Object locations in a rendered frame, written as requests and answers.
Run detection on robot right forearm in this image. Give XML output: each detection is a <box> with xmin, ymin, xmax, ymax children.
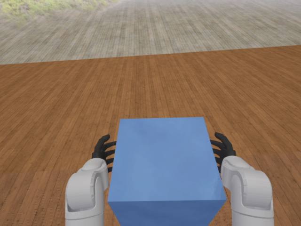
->
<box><xmin>221</xmin><ymin>156</ymin><xmax>274</xmax><ymax>226</ymax></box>

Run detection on robot right hand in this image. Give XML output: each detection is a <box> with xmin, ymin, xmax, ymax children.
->
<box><xmin>210</xmin><ymin>132</ymin><xmax>236</xmax><ymax>173</ymax></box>

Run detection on carton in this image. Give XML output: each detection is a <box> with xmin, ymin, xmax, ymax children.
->
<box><xmin>107</xmin><ymin>117</ymin><xmax>227</xmax><ymax>226</ymax></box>

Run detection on robot left forearm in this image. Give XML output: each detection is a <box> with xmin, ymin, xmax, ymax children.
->
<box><xmin>65</xmin><ymin>158</ymin><xmax>109</xmax><ymax>226</ymax></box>

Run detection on robot left hand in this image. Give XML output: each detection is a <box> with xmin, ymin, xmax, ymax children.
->
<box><xmin>92</xmin><ymin>134</ymin><xmax>116</xmax><ymax>173</ymax></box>

